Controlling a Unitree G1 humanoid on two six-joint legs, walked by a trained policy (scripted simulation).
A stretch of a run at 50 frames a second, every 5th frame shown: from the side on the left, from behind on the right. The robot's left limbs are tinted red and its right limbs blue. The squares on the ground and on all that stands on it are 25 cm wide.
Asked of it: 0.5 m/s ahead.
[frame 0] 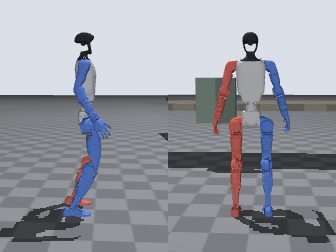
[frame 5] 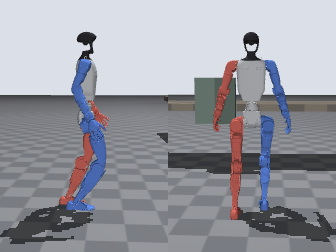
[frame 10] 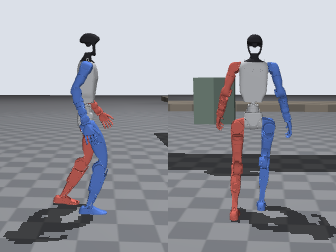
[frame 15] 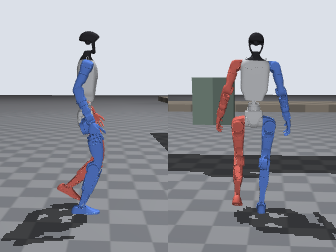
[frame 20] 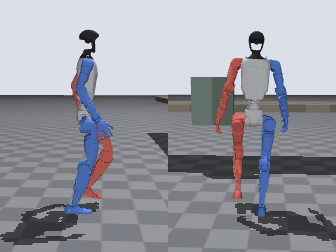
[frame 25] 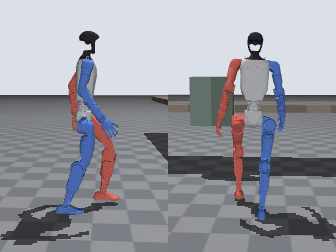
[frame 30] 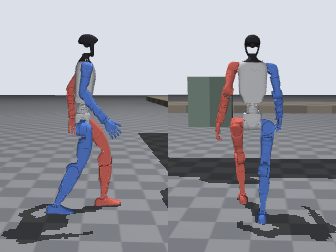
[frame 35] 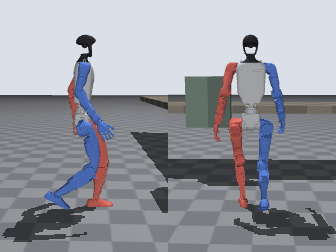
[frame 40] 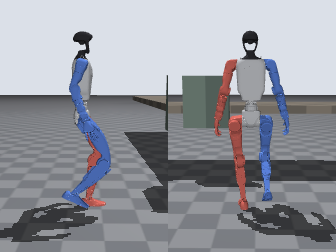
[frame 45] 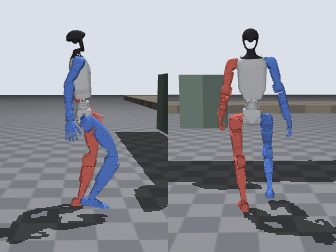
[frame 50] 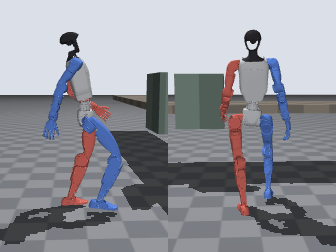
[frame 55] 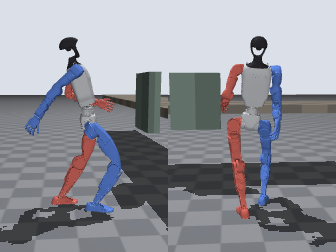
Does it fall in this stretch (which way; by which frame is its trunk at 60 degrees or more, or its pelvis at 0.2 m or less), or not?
no
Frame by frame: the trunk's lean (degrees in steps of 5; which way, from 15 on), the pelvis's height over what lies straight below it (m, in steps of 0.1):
0: 5, 0.8
5: 0, 0.8
10: 5, 0.8
15: 5, 0.8
20: 5, 0.8
25: 5, 0.8
30: 5, 0.8
35: 5, 0.7
40: 0, 0.8
45: 5, 0.8
50: 15 backward, 0.8
55: 20 backward, 0.7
